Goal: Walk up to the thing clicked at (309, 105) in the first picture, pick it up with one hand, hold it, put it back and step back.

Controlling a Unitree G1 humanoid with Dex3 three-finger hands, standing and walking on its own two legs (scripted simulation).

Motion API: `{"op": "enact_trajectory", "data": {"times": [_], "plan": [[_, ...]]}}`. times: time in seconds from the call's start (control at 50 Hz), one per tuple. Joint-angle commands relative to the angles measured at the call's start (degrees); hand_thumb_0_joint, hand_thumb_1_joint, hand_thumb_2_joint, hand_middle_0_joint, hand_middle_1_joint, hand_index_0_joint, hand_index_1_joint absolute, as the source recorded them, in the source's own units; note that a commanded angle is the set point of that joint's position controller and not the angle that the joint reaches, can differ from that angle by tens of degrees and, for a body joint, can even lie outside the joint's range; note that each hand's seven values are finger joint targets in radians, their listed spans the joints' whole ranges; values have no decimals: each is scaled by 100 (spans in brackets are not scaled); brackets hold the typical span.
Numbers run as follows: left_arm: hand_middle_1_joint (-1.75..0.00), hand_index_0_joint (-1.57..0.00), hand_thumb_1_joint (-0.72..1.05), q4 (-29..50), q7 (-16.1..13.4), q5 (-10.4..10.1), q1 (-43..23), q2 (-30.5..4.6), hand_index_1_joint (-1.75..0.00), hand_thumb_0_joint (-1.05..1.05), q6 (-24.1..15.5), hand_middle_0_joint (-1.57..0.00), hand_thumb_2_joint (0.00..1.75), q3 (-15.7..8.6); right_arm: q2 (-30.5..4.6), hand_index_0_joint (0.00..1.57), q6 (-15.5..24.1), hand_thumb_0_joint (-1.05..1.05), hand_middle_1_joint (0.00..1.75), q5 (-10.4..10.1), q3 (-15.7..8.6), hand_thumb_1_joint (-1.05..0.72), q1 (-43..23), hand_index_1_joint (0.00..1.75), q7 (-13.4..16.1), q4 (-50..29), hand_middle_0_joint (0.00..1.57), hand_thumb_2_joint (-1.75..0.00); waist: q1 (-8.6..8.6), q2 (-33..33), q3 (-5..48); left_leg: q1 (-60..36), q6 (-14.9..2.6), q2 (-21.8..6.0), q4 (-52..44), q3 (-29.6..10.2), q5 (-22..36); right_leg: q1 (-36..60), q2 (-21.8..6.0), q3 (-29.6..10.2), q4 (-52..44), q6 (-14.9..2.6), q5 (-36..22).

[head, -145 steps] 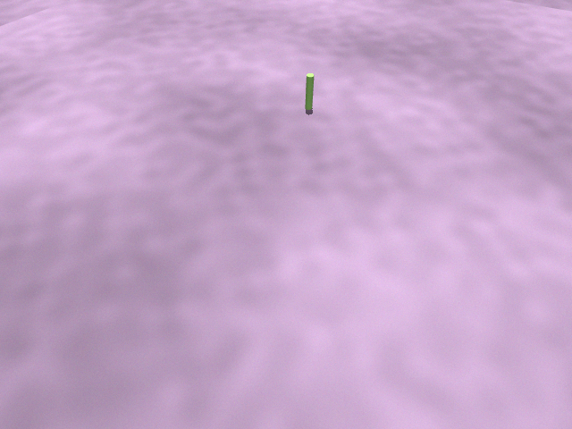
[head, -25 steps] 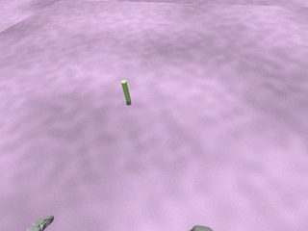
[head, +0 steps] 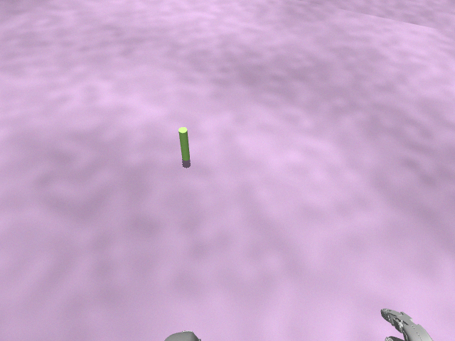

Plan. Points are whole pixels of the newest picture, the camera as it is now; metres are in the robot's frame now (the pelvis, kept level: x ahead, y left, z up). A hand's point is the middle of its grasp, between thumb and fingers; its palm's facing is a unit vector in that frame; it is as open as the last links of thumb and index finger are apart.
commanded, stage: walk up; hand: left
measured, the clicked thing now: (184, 144) +1.15 +0.24 -0.65
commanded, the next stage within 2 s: none
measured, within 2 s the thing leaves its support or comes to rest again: neither
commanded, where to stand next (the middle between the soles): +0.78 +0.05 m, yaw -2 degrees
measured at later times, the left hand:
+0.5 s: hand (135, 241) +0.33 +0.22 -0.11, palm faces -0.03 -0.91 -0.40, open 7.4 cm
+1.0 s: hand (111, 222) +0.40 +0.30 -0.15, palm faces +0.01 -0.94 -0.35, open 7.4 cm
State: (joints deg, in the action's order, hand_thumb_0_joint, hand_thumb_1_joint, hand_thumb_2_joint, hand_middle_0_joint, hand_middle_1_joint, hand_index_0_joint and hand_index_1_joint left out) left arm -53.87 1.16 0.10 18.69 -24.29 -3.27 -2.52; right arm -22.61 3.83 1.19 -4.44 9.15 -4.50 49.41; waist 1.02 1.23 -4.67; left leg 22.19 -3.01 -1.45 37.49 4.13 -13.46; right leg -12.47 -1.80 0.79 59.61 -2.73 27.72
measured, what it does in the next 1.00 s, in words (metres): walks ahead: right foot, then left foot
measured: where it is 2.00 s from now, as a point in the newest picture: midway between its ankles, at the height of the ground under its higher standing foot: (215, 229)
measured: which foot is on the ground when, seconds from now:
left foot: down 0.00-0.42, up 0.44-0.90, down 0.92-1.00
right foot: up 0.00-0.36, down 0.38-0.96, up 0.98-1.00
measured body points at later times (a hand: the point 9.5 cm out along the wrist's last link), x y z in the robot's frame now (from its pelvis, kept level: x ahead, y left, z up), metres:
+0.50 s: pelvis +0.22 -0.04 +0.00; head +0.23 -0.08 +0.45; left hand +0.33 +0.27 -0.08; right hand +0.24 -0.36 -0.14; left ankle +0.12 +0.09 -0.65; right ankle +0.29 -0.14 -0.72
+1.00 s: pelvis +0.39 +0.03 +0.00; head +0.41 +0.05 +0.45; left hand +0.40 +0.35 -0.13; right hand +0.51 -0.29 -0.08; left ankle +0.48 +0.13 -0.72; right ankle +0.31 -0.13 -0.68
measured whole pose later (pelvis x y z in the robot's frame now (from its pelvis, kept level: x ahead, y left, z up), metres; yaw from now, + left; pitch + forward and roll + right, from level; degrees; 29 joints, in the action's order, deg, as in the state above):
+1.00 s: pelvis +0.39 +0.03 +0.00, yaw +1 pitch -3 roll -2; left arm -52.7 1.2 0.2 20.4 -24.6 -3.1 -3.3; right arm -22.7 3.4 1.7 -4.3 11.9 -4.5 49.7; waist 1.2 1.6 -5.8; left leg 21.2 -1.9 -2.6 36.6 3.2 -12.2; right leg -11.4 -3.1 1.7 51.9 -2.0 26.9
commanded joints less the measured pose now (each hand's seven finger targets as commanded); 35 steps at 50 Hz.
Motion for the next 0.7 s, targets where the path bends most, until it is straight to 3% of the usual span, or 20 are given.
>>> {"op": "enact_trajectory", "data": {"times": [0.0, 0.02, 0.12, 0.16, 0.2, 0.28, 0.3, 0.34, 0.36, 0.38, 0.4, 0.42, 0.44, 0.46, 0.5, 0.52, 0.56, 0.6, 0.64, 0.68], "plan": [[-30, -20, 90, 436, -4, -90, 141, -1280, -30, 0, -249, -20, 90, -259, -1494, 20, 144, 0, 30, -195, -322, -90, 648, 30, 239, -279, 20, -90, -229, -638, 310, -1881, -731, -1482, -2091, -2042, 1015, -2114, -320, -700, 671, -48, -840], [-30, -20, 90, 365, 33, -135, 264, -1181, -30, 0, -217, -20, 90, -235, -1364, 20, 192, 0, 30, -226, -266, -90, 653, 30, 244, -243, 20, -90, -124, -605, 239, -1600, -532, -1296, -2115, -1501, 1681, -1865, -363, -649, 413, 19, -1037], [-30, -20, 90, 558, 164, -52, -97, -982, -30, 0, -114, -20, 90, -251, -1376, 20, 294, 0, 30, -150, -267, -90, 683, 30, 245, -355, 20, -90, -114, -841, 49, -1523, -898, -1170, -2347, -840, 1963, -1927, -482, -200, -684, 283, -1478], [-30, -20, 90, 688, 212, -13, -498, -989, -30, 0, -90, -20, 90, -276, -1424, 20, 300, 0, 30, -117, -294, -90, 736, 30, 231, -367, 20, -90, -194, -853, -141, -1458, -852, -1097, -2476, -697, 1833, -1967, -497, -44, -1231, 305, -1680], [-30, -20, 90, 783, 253, 10, -823, -919, -30, 0, -89, -20, 90, -281, -1466, 20, 275, 0, 30, -112, -308, -90, 840, 30, 218, -360, 20, -90, -309, -903, -114, -1517, -770, -1041, -2410, -608, 1835, -1719, -452, 133, -1866, 264, -2055], [-30, -20, 90, 725, 259, 1, -914, -848, -30, 0, -126, -20, 90, -332, -1487, 20, 193, 0, 30, -106, -318, -90, 766, 30, 230, -461, 20, -90, -247, -845, 110, -1368, -710, -1090, -1968, -557, 1675, -808, -291, 211, -2543, 91, -2401], [-30, -20, 90, 672, 250, 7, -860, -886, -30, 0, -124, -20, 90, -352, -1484, 20, 172, 0, 30, -103, -323, -90, 785, 30, 249, -481, 20, -90, -204, -750, 123, -1176, -704, -1141, -1874, -644, 1325, -522, -249, 223, -2479, 68, -2275], [-30, -20, 90, 489, 181, 15, -259, -1042, -30, 0, -181, -20, 90, -437, -1445, 20, 139, 0, 30, -103, -309, -90, 700, 30, 275, -564, 20, -90, 152, -306, 471, -1025, -560, -1060, -842, -618, 1491, 486, -105, 183, -2889, -24, -2034], [-30, -20, 90, 368, 114, 34, 258, -1256, -30, 0, -255, -20, 90, -528, -1166, 20, 144, 0, 30, -100, -195, -90, 933, 30, 266, -570, 20, -90, 357, 325, 926, -772, -404, -662, 392, -312, 1314, 1337, -233, -99, -3206, -122, -1662], [-30, -20, 90, 333, 47, 78, 661, -1716, -30, 0, -300, -20, 90, -679, -807, 20, 145, 0, 30, -110, -70, -90, 1350, 30, 233, -607, 20, -90, 424, 1536, 1370, 122, -170, -19, 1864, 125, -162, 2125, -1420, -1748, -3693, -373, -752], [-30, -20, 90, 470, 13, 52, 654, -1935, -30, 0, -314, -20, 90, -676, -939, 20, 91, 0, 30, -88, -54, -90, 1458, 30, 245, -516, 20, -90, 392, 1396, 1037, 1120, -35, 434, 2534, -282, -1670, 2298, -2277, -3426, -4297, -788, -437], [-30, -20, 90, 449, -7, -44, 395, -1943, -30, 0, -269, -20, 90, -659, -1428, 20, 44, 0, 30, -59, -172, -90, 1272, 30, 310, -396, 20, -90, 398, 1046, 871, 1385, -41, 158, 3071, -556, -1664, 2086, -2523, -3926, -4458, -1205, -319], [-30, -20, 90, 555, -22, -71, 247, -1755, -30, 0, -265, -20, 90, -609, -1485, 20, 36, 0, 30, -62, -194, -90, 1072, 30, 328, -316, 20, -90, 354, 610, 565, 1309, -2, 23, 3152, -879, -1380, 1479, -2314, -3498, -4571, -1147, -578], [-30, -20, 90, 558, -37, -81, 65, -1616, -30, 0, -275, -20, 90, -546, -1375, 20, 20, 0, 30, -126, -179, -90, 972, 30, 311, -245, 20, -90, 252, 415, 239, 1088, -14, -47, 3057, -1135, -1028, 891, -1966, -2673, -4645, -847, -960], [-30, -20, 90, 614, -48, -84, -357, -1400, -30, 0, -310, -20, 90, -455, -1237, 20, -54, 0, 30, -168, -159, -90, 1254, 30, 233, -94, 20, -90, -87, 643, 88, 730, 25, -168, 2561, -1044, -495, 349, -1344, -1424, -4662, -421, -1329], [-30, -20, 90, 621, -40, -67, -437, -1342, -30, 0, -324, -20, 90, -436, -1193, 20, -98, 0, 30, -135, -164, -90, 1358, 30, 200, -37, 20, -90, -160, 718, 40, 523, 65, -133, 2385, -950, -288, 65, -1164, -1084, -4724, -362, -1404], [-30, -20, 90, 702, -22, -40, -349, -1302, -30, 0, -368, -20, 90, -418, -1175, 20, -150, 0, 30, -96, -195, -90, 1319, 30, 145, -10, 20, -90, -126, 695, 64, 585, 169, -94, 2215, -882, 33, 99, -1118, -816, -4830, -540, -1536], [-30, -20, 90, 732, -21, -26, -224, -1265, -30, 0, -403, -20, 90, -427, -1158, 20, -190, 0, 30, -67, -220, -90, 1135, 30, 98, -25, 20, -90, -92, 597, 88, 872, 263, -116, 1977, -888, 339, 332, -1139, -646, -4891, -527, -1683], [-30, -20, 90, 712, -33, -5, -75, -1304, -30, 0, -399, -20, 90, -457, -1129, 20, -200, 0, 30, -38, -235, -90, 819, 30, 65, -123, 20, -90, -1, 587, 7, 1069, 341, -208, 1495, -882, 494, 458, -1153, -565, -4959, -463, -1513], [-30, -20, 90, 744, -29, 42, -96, -1394, -30, 0, -383, -20, 90, -516, -1099, 20, -193, 0, 30, 9, -243, -90, 463, 30, 22, -229, 20, -90, 65, 601, -242, 1177, 404, -353, 1006, -854, 481, 293, -1287, -575, -5123, -687, -801]]}}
